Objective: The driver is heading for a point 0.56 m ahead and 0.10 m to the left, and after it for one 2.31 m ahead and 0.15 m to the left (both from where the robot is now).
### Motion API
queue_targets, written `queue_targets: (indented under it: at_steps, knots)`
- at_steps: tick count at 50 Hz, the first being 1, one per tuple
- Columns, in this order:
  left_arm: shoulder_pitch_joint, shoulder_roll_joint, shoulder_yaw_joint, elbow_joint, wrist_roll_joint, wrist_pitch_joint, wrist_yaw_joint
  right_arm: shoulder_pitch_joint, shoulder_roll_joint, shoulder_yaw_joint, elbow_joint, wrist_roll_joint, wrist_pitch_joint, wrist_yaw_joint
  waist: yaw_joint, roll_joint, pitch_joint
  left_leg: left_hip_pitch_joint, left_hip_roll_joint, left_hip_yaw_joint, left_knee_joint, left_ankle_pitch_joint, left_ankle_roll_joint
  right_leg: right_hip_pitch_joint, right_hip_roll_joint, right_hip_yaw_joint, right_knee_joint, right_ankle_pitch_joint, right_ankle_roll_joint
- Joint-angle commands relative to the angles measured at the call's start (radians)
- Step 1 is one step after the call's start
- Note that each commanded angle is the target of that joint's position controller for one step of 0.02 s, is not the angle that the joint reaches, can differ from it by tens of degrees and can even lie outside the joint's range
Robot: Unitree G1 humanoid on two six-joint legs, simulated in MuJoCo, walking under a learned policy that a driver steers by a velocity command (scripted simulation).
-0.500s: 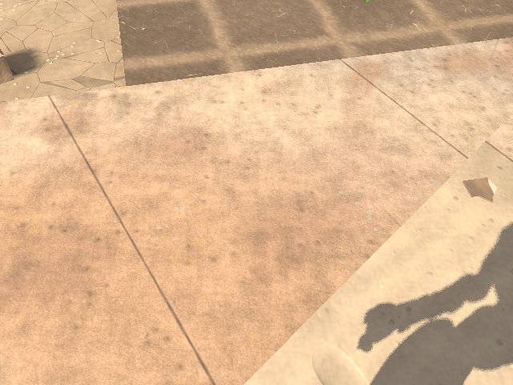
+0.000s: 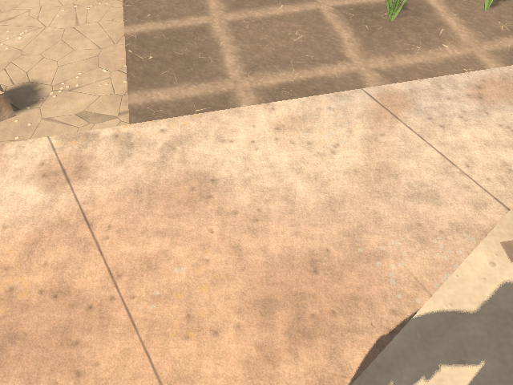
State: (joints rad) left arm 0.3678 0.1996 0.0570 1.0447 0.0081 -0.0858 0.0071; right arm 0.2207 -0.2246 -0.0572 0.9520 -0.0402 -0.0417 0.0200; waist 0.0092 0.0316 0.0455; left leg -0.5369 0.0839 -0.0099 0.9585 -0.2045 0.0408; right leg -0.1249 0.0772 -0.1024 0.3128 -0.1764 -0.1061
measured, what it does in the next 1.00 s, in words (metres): goes down: left foot 0.12 m lower, then right foot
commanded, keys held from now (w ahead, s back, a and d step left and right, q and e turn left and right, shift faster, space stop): w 1.00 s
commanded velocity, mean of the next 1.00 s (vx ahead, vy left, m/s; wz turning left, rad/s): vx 0.50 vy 0.00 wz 0.00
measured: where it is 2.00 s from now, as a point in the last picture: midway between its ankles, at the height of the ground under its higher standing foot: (265, 231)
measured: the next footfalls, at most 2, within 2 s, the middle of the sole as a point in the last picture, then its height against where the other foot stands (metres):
left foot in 0.40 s outside the picture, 0.12 m lower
right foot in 0.88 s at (298, 345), level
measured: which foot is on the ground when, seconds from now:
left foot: up 0.00-0.38, down 0.40-0.90, up 0.92-1.00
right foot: down 0.00-0.42, up 0.44-0.86, down 0.88-1.00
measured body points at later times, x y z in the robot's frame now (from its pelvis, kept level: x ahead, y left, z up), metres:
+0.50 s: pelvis +0.28 +0.07 -0.14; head +0.32 +0.09 +0.31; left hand +0.19 +0.31 -0.29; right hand +0.43 -0.16 -0.26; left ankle +0.35 +0.17 -0.87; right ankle +0.09 -0.06 -0.62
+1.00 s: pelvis +0.56 +0.02 -0.13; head +0.58 +0.00 +0.31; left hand +0.69 +0.26 -0.25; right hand +0.53 -0.22 -0.29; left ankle +0.43 +0.15 -0.78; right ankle +0.62 -0.05 -0.87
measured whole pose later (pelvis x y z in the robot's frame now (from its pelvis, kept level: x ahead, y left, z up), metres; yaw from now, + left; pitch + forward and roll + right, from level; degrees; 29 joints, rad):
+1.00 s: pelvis +0.56 +0.02 -0.13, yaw +0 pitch +1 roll +1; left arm 0.16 0.19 0.04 0.89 0.02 -0.08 -0.02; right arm 0.39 -0.20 -0.06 1.02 -0.03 -0.07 0.01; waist -0.04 0.02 0.03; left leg -0.32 0.02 0.01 1.12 -0.38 0.07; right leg -0.38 0.00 -0.10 0.56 -0.20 -0.08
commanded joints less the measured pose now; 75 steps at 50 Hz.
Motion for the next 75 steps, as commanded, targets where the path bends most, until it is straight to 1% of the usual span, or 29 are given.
queue_targets:
  at_steps: [1, 7, 18, 20, 21, 22, 23, 24, 25, 26, 28, 31, 33, 36, 41, 44, 45, 46, 47, 49, 52, 65, 68, 70, 71, 72, 73, 74, 75]
  knots:
    - [0.001, 0.107, 0.013, -0.046, 0.003, -0.019, 0.0, 0.004, -0.006, 0.007, -0.045, 0.002, 0.01, 0.013, -0.029, -0.097, 0.005, 0.051, -0.019, 0.063, -0.078, 0.166, -0.018, -0.098, -0.216, 0.13, -0.151, 0.326, -0.089]
    - [0.135, 0.102, 0.008, 0.005, 0.013, -0.04, 0.022, -0.165, -0.069, -0.013, -0.102, 0.007, -0.008, 0.011, 0.018, -0.064, 0.046, -0.215, 0.015, -0.041, -0.246, 0.381, 0.014, 0.157, -0.27, 0.199, -0.029, 0.246, -0.111]
    - [0.221, 0.082, 0.001, 0.017, 0.045, -0.01, 0.058, -0.253, -0.066, -0.003, -0.141, 0.019, -0.028, 0.042, 0.124, 0.0, 0.104, 0.066, 0.026, 0.002, -0.653, 0.494, 0.041, 0.086, -0.239, 0.233, 0.38, 0.169, -0.084]
    - [0.204, 0.115, 0.005, 0.012, 0.043, 0.006, 0.048, 0.016, -0.096, -0.021, -0.036, -0.004, -0.037, 0.019, 0.022, 0.063, -0.045, 0.373, -0.044, 0.105, -0.675, 0.506, 0.057, 0.034, -0.167, 0.162, 0.755, 0.304, -0.066]
    - [0.228, 0.099, 0.005, 0.03, 0.015, 0.004, 0.04, 0.206, -0.149, -0.038, 0.026, -0.021, -0.047, 0.018, -0.055, 0.106, -0.147, 0.673, 0.006, 0.093, -0.586, 0.687, 0.068, -0.171, -0.107, 0.109, 1.037, 0.067, -0.045]
    - [0.341, 0.04, 0.009, 0.044, -0.043, -0.002, 0.047, 0.349, -0.205, -0.057, 0.046, -0.017, -0.044, 0.029, -0.065, 0.315, -0.394, 1.144, 0.279, -0.154, -0.221, 1.105, 0.194, -0.554, -0.008, 0.067, 1.578, -0.735, 0.024]
    - [0.252, 0.108, 0.016, 0.014, -0.076, -0.021, 0.058, 0.462, -0.18, -0.052, 0.027, 0.02, -0.028, 0.043, -0.191, 0.149, -0.541, 1.236, 0.399, -0.323, -0.235, 0.944, 0.281, -0.758, -0.012, 0.184, 1.772, -0.718, 0.017]
    - [0.098, 0.088, 0.008, -0.065, -0.06, -0.022, 0.065, 0.397, -0.239, -0.064, 0.032, 0.021, -0.011, 0.023, -0.171, 0.192, -0.478, 1.127, 0.435, -0.478, -0.488, 0.257, 0.336, -0.949, -0.043, 0.124, 1.785, -0.543, 0.025]
    - [-0.091, 0.079, 0.005, -0.083, -0.01, -0.014, 0.049, 0.233, -0.109, -0.035, 0.006, 0.013, 0.0, -0.009, -0.141, -0.008, -0.203, 0.84, 0.274, -0.342, -0.628, 0.01, 0.236, -0.973, -0.105, 0.061, 1.659, -0.378, 0.023]
    - [-0.08, 0.059, 0.005, -0.117, -0.001, -0.004, 0.029, 0.209, -0.119, -0.028, 0.009, 0.001, -0.009, -0.03, -0.099, 0.103, -0.17, 0.703, 0.338, -0.381, -0.638, 0.063, 0.273, -0.937, -0.107, 0.074, 1.648, -0.302, 0.03]
    - [-0.068, 0.008, -0.007, -0.118, 0.047, 0.04, 0.004, 0.192, -0.051, 0.002, 0.03, 0.019, -0.034, -0.031, -0.009, -0.014, -0.063, 0.369, 0.291, -0.318, -0.676, 0.116, 0.253, -0.806, -0.162, 0.102, 1.55, -0.306, 0.023]
    - [-0.152, -0.054, -0.032, -0.192, 0.048, 0.077, -0.005, 0.211, -0.068, 0.002, 0.082, 0.013, -0.062, -0.019, 0.035, 0.015, 0.027, 0.246, 0.231, -0.26, -0.708, 0.034, 0.243, -0.943, -0.181, 0.134, 1.505, -0.205, 0.016]
    - [-0.262, -0.008, -0.035, -0.267, 0.026, 0.057, -0.014, 0.097, -0.053, 0.018, 0.056, 0.028, -0.075, -0.02, 0.091, -0.01, 0.122, 0.081, 0.135, -0.146, -0.803, -0.072, 0.17, -0.874, -0.219, 0.145, 1.053, -0.008, 0.044]
    - [-0.237, -0.009, -0.04, -0.23, 0.022, 0.051, -0.049, 0.135, -0.077, 0.01, 0.05, 0.054, -0.086, -0.023, 0.048, 0.035, 0.009, -0.04, 0.059, -0.006, -0.896, 0.037, 0.14, -0.3, -0.165, 0.044, 0.583, 0.4, 0.064]
    - [-0.423, 0.03, -0.028, -0.289, 0.004, 0.046, -0.034, 0.322, -0.095, -0.012, 0.095, 0.019, -0.047, -0.025, -0.063, 0.02, 0.082, 0.533, 0.159, -0.049, -0.815, 0.241, 0.128, -0.443, -0.142, 0.009, 0.23, 0.135, 0.056]
    - [-0.153, 0.084, 0.01, -0.206, 0.03, 0.0, -0.024, 0.37, -0.106, -0.017, 0.111, -0.003, -0.03, -0.031, 0.034, 0.007, -0.067, 0.525, 0.098, 0.022, -0.399, 0.442, 0.094, -0.078, -0.089, 0.005, 0.173, -0.039, 0.014]
    - [0.052, 0.162, 0.028, -0.175, 0.052, -0.019, -0.017, 0.362, -0.055, -0.006, 0.067, 0.003, -0.032, -0.029, 0.101, -0.083, -0.23, 0.333, 0.049, 0.065, -0.099, 0.163, 0.072, 0.2, -0.303, 0.239, 0.23, -0.018, -0.039]
    - [0.144, 0.279, 0.06, -0.127, 0.038, -0.012, -0.018, 0.429, 0.042, 0.01, 0.039, 0.05, -0.039, -0.015, 0.082, -0.381, -0.35, -0.048, -0.151, 0.088, 0.235, -0.356, 0.025, 0.45, -0.531, 0.754, 0.021, -0.17, -0.176]
    - [0.105, 0.221, 0.048, -0.133, 0.013, 0.007, -0.018, 0.315, -0.058, -0.013, 0.039, 0.018, -0.037, -0.011, 0.088, -0.187, -0.253, -0.182, -0.101, -0.037, 0.325, -0.313, 0.04, 0.383, -0.478, 0.781, -0.048, -0.292, -0.147]
    - [-0.067, 0.117, 0.02, -0.152, 0.013, 0.003, -0.02, 0.174, -0.044, -0.017, 0.001, 0.016, -0.043, 0.0, 0.021, -0.081, -0.056, -0.166, -0.017, -0.029, 0.278, -0.117, 0.045, 0.11, -0.398, 0.499, -0.06, -0.107, -0.099]
    - [-0.081, 0.061, 0.007, -0.128, 0.0, -0.012, -0.015, 0.209, -0.009, -0.014, 0.019, -0.004, -0.008, 0.011, -0.047, -0.116, -0.046, -0.007, 0.009, -0.018, 0.19, -0.061, 0.018, -0.057, -0.318, 0.319, -0.105, 0.09, -0.072]
    - [0.178, 0.1, 0.006, -0.025, 0.004, -0.018, 0.005, -0.236, -0.005, 0.009, -0.114, 0.015, -0.005, 0.014, 0.038, -0.109, 0.065, -0.077, -0.028, 0.088, -0.337, 0.191, 0.004, 0.117, -0.29, 0.139, -0.142, 0.335, -0.092]
    - [0.152, 0.12, 0.013, -0.017, 0.015, -0.017, 0.01, -0.213, -0.025, 0.0, -0.119, 0.012, -0.014, 0.009, 0.006, -0.108, 0.06, 0.001, -0.057, 0.093, -0.386, 0.092, 0.054, 0.179, -0.314, 0.13, -0.064, 0.532, -0.082]
    - [0.116, 0.136, 0.017, -0.016, 0.014, -0.014, 0.011, -0.029, -0.049, -0.019, -0.06, 0.009, -0.027, -0.002, -0.078, -0.091, -0.034, 0.233, -0.12, 0.123, -0.454, 0.051, 0.091, 0.181, -0.285, 0.092, 0.162, 0.762, -0.056]
    - [0.107, 0.123, 0.012, -0.022, 0.008, -0.012, 0.008, 0.144, -0.085, -0.036, -0.005, -0.004, -0.038, -0.01, -0.144, -0.06, -0.132, 0.471, -0.089, 0.084, -0.487, 0.067, 0.122, 0.072, -0.239, 0.053, 0.379, 0.671, -0.036]
    - [0.144, 0.054, -0.006, -0.055, -0.013, -0.012, -0.001, 0.291, -0.186, -0.059, 0.014, -0.029, -0.046, -0.021, -0.166, 0.074, -0.271, 0.739, 0.186, -0.258, -0.523, -0.073, 0.197, -0.181, -0.158, 0.0, 0.721, 0.28, -0.002]
    - [0.221, 0.024, -0.004, -0.053, -0.026, -0.01, -0.009, 0.282, -0.232, -0.07, 0.015, -0.012, -0.035, -0.011, -0.119, 0.221, -0.342, 0.859, 0.359, -0.685, -0.68, -0.111, 0.3, -0.438, 0.004, 0.06, 0.977, -0.373, 0.011]
    - [0.101, 0.102, 0.017, -0.065, -0.002, -0.002, -0.005, 0.162, -0.178, -0.057, 0.0, 0.017, -0.023, -0.009, -0.09, 0.062, -0.195, 0.741, 0.288, -0.573, -0.695, -0.213, 0.249, -0.53, -0.075, 0.151, 1.012, -0.282, -0.007]
    - [0.024, 0.095, 0.017, -0.09, 0.004, -0.008, -0.012, 0.07, -0.114, -0.039, -0.018, 0.023, -0.024, -0.006, -0.066, 0.031, -0.072, 0.587, 0.25, -0.429, -0.727, -0.163, 0.215, -0.535, -0.113, 0.145, 0.961, -0.183, -0.009]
